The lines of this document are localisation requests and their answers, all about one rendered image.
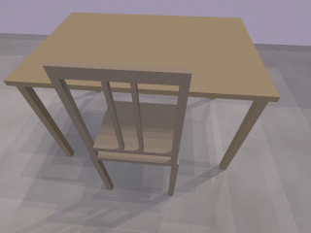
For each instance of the chair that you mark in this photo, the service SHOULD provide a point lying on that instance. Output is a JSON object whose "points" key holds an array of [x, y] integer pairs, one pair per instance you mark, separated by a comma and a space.
{"points": [[130, 132]]}

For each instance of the table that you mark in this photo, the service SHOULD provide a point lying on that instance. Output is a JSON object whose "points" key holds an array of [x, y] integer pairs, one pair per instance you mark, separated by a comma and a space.
{"points": [[224, 61]]}

